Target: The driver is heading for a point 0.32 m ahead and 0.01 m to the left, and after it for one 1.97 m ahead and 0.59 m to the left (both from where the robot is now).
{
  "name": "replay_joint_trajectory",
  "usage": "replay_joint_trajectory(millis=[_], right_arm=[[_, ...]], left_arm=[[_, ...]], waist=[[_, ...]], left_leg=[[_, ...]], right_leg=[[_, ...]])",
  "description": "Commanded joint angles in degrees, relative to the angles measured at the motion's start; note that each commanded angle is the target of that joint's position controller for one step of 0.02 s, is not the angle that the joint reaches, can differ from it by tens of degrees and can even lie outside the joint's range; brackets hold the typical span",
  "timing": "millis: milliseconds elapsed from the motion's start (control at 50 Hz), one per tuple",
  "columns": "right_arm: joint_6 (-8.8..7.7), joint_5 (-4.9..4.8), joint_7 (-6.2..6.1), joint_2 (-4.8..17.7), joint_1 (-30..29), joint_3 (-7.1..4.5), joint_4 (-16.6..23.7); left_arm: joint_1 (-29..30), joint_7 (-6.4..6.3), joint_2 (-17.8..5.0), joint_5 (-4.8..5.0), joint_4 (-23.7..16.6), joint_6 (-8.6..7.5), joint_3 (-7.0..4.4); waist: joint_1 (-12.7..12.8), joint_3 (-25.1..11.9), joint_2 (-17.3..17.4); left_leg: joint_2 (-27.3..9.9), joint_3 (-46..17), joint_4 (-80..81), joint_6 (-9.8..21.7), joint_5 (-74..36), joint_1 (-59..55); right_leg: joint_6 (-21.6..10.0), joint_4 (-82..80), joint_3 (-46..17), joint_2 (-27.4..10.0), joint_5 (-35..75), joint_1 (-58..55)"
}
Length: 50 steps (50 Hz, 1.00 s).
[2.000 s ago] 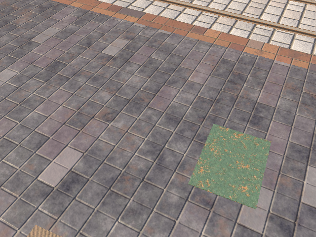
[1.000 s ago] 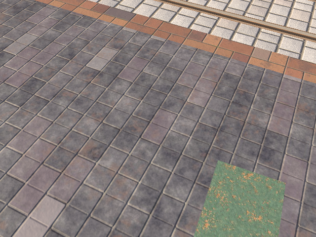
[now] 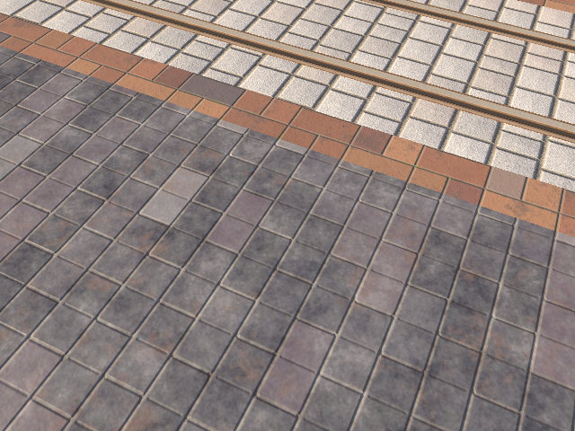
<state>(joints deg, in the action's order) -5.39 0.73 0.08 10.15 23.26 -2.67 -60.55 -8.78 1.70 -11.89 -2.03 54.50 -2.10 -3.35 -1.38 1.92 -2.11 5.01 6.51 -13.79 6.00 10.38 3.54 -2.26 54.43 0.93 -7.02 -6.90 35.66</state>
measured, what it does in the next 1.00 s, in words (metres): walks ahead, turning left: right foot, then left foot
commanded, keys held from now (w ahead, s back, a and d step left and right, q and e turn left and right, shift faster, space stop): w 0.42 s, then w+q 0.58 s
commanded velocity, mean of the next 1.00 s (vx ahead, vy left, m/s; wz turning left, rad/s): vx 0.50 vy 0.00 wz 0.22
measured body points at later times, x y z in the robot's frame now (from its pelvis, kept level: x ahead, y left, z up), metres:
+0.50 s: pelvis +0.28 -0.05 +0.00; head +0.30 -0.06 +0.45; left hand +0.28 +0.20 -0.14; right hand +0.35 -0.30 -0.15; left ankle +0.30 +0.10 -0.67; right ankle +0.29 -0.11 -0.75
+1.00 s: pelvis +0.55 +0.02 -0.01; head +0.58 +0.04 +0.44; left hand +0.57 +0.29 -0.14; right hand +0.68 -0.23 -0.14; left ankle +0.56 +0.06 -0.75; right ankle +0.55 -0.13 -0.66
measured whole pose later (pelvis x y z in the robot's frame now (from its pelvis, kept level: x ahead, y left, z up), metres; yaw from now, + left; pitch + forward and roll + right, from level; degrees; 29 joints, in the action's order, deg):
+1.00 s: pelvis +0.55 +0.02 -0.01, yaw +17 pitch +0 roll +0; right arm -2.3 0.3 0.3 14.4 14.6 -4.6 -53.9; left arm -11.9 0.3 -12.7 -1.9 50.4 -4.6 -2.7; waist -0.2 3.5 -0.9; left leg 7.7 2.4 -23.5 8.4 10.1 13.7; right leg -0.3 67.6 0.1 -4.7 -18.3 27.2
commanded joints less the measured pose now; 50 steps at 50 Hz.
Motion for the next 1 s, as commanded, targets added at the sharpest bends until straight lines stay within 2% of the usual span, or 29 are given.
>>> replay_joint_trajectory(millis=[20, 120, 180, 220, 240, 260, 280, 300, 320, 340, 360, 400, 440, 500, 560, 600, 700, 720, 760, 800, 820, 840, 860, 880, 900, 920, 940, 960, 1000], right_arm=[[-0.85, -0.11, -0.17, 6.1, 2.0, -0.60, 2.2], [-0.77, 0.23, -0.62, 6.3, 7.2, -0.39, 0.4], [-0.45, 0.76, -1.13, 7.1, 7.6, -0.60, -0.3], [-0.33, 0.92, -1.36, 8.2, 5.6, -0.88, -0.2], [-0.12, 0.90, -1.31, 8.8, 4.9, -1.04, -0.3], [0.06, 0.50, -1.19, 8.5, 3.7, -0.91, 0.1], [-0.05, -0.86, -0.75, 5.7, 4.1, -0.06, 2.4], [0.00, -2.17, -0.26, 2.4, 9.9, 0.20, 2.6], [0.31, -0.83, -0.48, 7.2, 4.4, -1.16, 2.9], [0.00, -0.54, -0.26, 6.7, -0.1, -1.14, 4.5], [-0.09, -0.31, -0.13, 5.7, -1.8, -1.03, 4.7], [1.33, 1.21, 0.46, 3.9, -0.3, -0.92, 4.1], [2.51, 1.39, 1.09, 2.9, -0.3, -0.92, 4.2], [3.59, 1.05, 1.54, 3.5, -6.6, -0.98, 6.4], [3.60, 0.59, 1.81, 3.9, -13.1, -0.87, 8.7], [3.35, 0.48, 2.03, 3.3, -16.6, -0.40, 10.0], [3.02, 0.78, 2.44, 2.9, -24.3, 0.32, 13.5], [2.94, 0.89, 2.49, 3.2, -24.6, 0.22, 13.9], [2.92, 1.01, 2.27, 4.0, -22.2, -0.27, 13.8], [2.80, 1.18, 1.92, 5.9, -14.1, -1.38, 11.7], [2.42, 1.62, 1.73, 7.5, -6.4, -2.34, 9.4], [2.27, 2.49, 1.06, 12.2, 1.9, -4.04, 7.8], [2.62, 2.21, 0.66, 18.0, 0.6, -5.37, 8.8], [3.50, 0.38, 0.59, 17.0, 1.7, -5.19, 8.5], [3.64, 0.06, 0.21, 14.9, -2.8, -4.61, 8.6], [3.46, -0.07, 0.24, 11.8, -5.5, -3.86, 9.0], [3.09, -0.30, 0.04, 10.4, -7.8, -3.41, 9.4], [2.65, -0.72, -0.21, 9.2, -8.7, -2.91, 9.6], [1.52, -1.15, -0.21, 10.0, -7.2, -2.86, 9.4]], left_arm=[[4.3, 0.30, -1.6, 0.41, -3.9, -0.19, 0.15], [12.0, 0.28, -1.5, 0.75, -6.7, -0.68, 0.73], [13.4, 0.16, -2.2, 0.77, -8.0, -1.29, 0.54], [8.5, -0.35, -3.2, 0.77, -6.9, -1.80, -0.02], [1.6, -0.81, -4.2, 0.65, -4.8, -2.16, -0.65], [-8.6, -1.37, -5.8, -0.04, -1.4, -2.73, -1.56], [-18.5, -2.09, -11.1, -1.65, 0.3, -3.06, -3.03], [-19.4, -1.60, -14.6, -1.46, 0.6, -2.60, -3.85], [-14.1, -1.24, -12.0, 0.64, 0.0, -2.00, -3.32], [-8.3, -1.10, -8.5, 1.19, -0.9, -2.13, -2.28], [-5.6, -0.93, -5.5, 1.02, -1.1, -2.53, -1.45], [-5.7, -1.36, -2.4, 1.25, 0.4, -3.17, -0.39], [-8.9, -1.64, -3.5, 1.25, 1.7, -4.07, -0.43], [-11.8, -1.84, -5.5, 1.04, 2.5, -4.69, -0.72], [-14.0, -1.93, -4.8, 0.99, 2.7, -4.76, -0.30], [-14.7, -2.10, -4.7, 1.09, 2.7, -4.88, -0.09], [-19.3, -3.15, -5.5, 0.85, 4.3, -4.65, -0.06], [-19.5, -3.40, -5.9, 0.77, 4.5, -4.44, -0.15], [-18.3, -3.86, -7.3, 0.62, 4.3, -4.00, -0.42], [-17.0, -4.04, -8.9, 0.33, 3.8, -3.10, -0.93], [-16.2, -3.88, -9.5, 0.59, 3.1, -2.63, -1.10], [-14.9, -3.51, -8.9, 0.99, 1.0, -2.68, -0.86], [-17.4, -1.95, -2.6, 1.72, -2.8, -3.08, 0.19], [-9.5, -1.65, -7.4, 1.24, -4.4, -3.79, -0.72], [-5.7, -1.36, -7.0, 1.84, -6.3, -4.67, -0.49], [-6.0, -1.51, -7.0, 1.75, -5.9, -5.07, -0.48], [-6.3, -1.69, -6.8, 0.90, -5.7, -4.44, -0.59], [-7.8, -1.59, -6.2, -0.11, -5.7, -3.19, -0.45], [-7.8, -1.13, -5.3, -0.82, -6.5, -1.15, -0.38]], waist=[[0.4, 4.3, 4.4], [-2.0, 4.8, 5.3], [-1.5, 5.0, 5.6], [1.2, 2.4, 6.6], [4.1, -1.1, 6.5], [8.4, -6.5, 5.0], [10.8, -14.2, -1.3], [7.5, -19.7, -11.0], [6.4, -14.2, -2.0], [4.5, -6.2, -0.6], [2.9, -2.8, 1.2], [-0.1, -0.9, -0.4], [-0.8, -0.8, -0.5], [-0.2, 2.0, -0.6], [1.1, 3.6, -0.8], [1.8, 4.0, -0.9], [4.1, 5.2, -1.1], [3.8, 5.0, -1.3], [2.1, 2.9, -2.6], [-1.5, -2.2, -3.9], [-4.9, -6.3, -2.8], [-8.7, -11.9, 1.8], [-3.6, -15.8, 15.6], [-6.0, -15.4, 6.5], [-4.0, -7.1, 5.0], [-1.6, -3.4, 0.7], [0.5, -1.4, -0.5], [2.3, -1.6, 0.5], [3.2, -1.9, 1.6]], left_leg=[[-15.4, -10.0, 8.7, 5.4, -12.2, 1.8], [-16.3, -8.0, 6.2, 5.3, -21.5, -6.1], [-18.0, -7.7, 2.6, 5.3, -29.5, -11.2], [-18.0, -6.2, -4.3, 4.0, -44.6, -11.5], [-17.1, -5.4, -12.1, 3.3, -50.0, -11.0], [-15.0, -3.6, -23.8, 2.1, -45.4, -5.2], [-11.1, -1.1, -42.3, 0.3, -25.0, 10.2], [-0.4, -2.7, -60.8, -1.1, 20.6, 27.4], [-3.9, -10.2, -63.7, 0.0, 16.5, 31.9], [-6.3, -9.8, -61.3, 0.0, 11.0, 33.1], [-8.2, -9.4, -57.9, 0.0, 7.6, 31.2], [-10.0, -9.0, -53.1, -1.2, 5.7, 26.1], [-9.9, -8.1, -51.4, -2.2, 4.8, 25.6], [-10.7, -8.4, -47.4, -3.1, -0.8, 31.4], [-10.3, -8.2, -40.0, -3.4, -7.1, 35.3], [-9.7, -6.3, -33.7, -3.4, -10.8, 34.3], [-8.2, -1.0, -23.4, -1.1, -10.1, 33.8], [-7.6, -0.2, -22.2, -0.2, -8.0, 33.2], [-4.6, 2.1, -20.8, 2.0, -2.7, 28.5], [-0.6, 3.8, -19.6, 4.8, 2.6, 19.5], [0.6, 2.7, -15.3, 6.6, 1.1, 9.2], [-8.1, -9.8, -12.8, 10.2, 5.3, -5.1], [-25.0, -41.7, -8.2, 19.9, 2.6, -21.8], [-24.3, -46.6, -2.8, 19.4, 4.7, -21.2], [-23.2, -37.5, -1.5, 16.8, 1.5, -14.0], [-20.8, -32.4, -0.2, 14.2, -5.6, -6.7], [-17.8, -27.7, 0.4, 12.3, -11.8, -1.2], [-15.5, -24.1, 0.9, 11.3, -15.7, 2.2], [-13.3, -21.5, 1.2, 11.0, -20.8, 4.4]], right_leg=[[1.1, -7.9, 1.3, 0.1, 5.7, 3.0], [-0.2, -17.5, 3.7, 2.8, 7.4, 2.3], [-2.3, -21.0, 4.1, 4.1, 2.6, 1.0], [-4.4, -23.3, 5.5, 7.2, -2.0, -7.5], [-5.6, -25.4, 6.2, 9.2, -2.6, -15.4], [-7.3, -28.2, 5.1, 8.5, 0.2, -28.9], [-11.4, -28.8, -10.8, -5.1, -5.0, -46.0], [-18.5, -35.9, -37.6, -18.6, -4.9, -55.9], [-16.3, -38.0, -35.4, -15.1, -8.9, -50.2], [-14.3, -39.8, -26.4, -13.3, -7.3, -41.4], [-12.4, -41.9, -20.8, -10.6, -2.8, -35.1], [-9.6, -44.2, -13.2, -6.4, 2.9, -28.0], [-9.7, -45.2, -9.8, -5.8, 7.6, -27.0], [-8.7, -48.1, -5.0, -5.3, 6.9, -27.1], [-7.1, -49.0, -0.7, -4.3, 9.5, -29.2], [-6.2, -48.9, 2.3, -3.7, 12.5, -30.4], [-5.7, -46.0, 7.0, -6.0, 22.5, -39.3], [-5.6, -44.2, 7.8, -6.7, 26.6, -41.3], [-5.1, -37.7, 9.8, -7.3, 43.0, -44.0], [-4.8, -24.0, 11.4, -7.6, 54.4, -44.7], [-3.9, -12.3, 12.3, -6.9, 49.6, -40.4], [-2.3, 5.1, 12.7, -5.3, 31.9, -27.8], [0.9, 26.4, 9.8, 8.0, -23.4, -1.4], [0.3, 29.7, -2.3, 7.8, -21.2, 5.9], [-0.1, 26.1, -3.0, 4.0, -14.6, 9.0], [0.0, 20.7, -2.7, 2.2, -11.0, 5.6], [0.8, 17.0, -2.7, 1.0, -10.2, 2.0], [1.9, 14.4, -2.8, 0.4, -10.0, -1.5], [3.6, 10.7, -1.9, 0.4, -10.3, -3.0]])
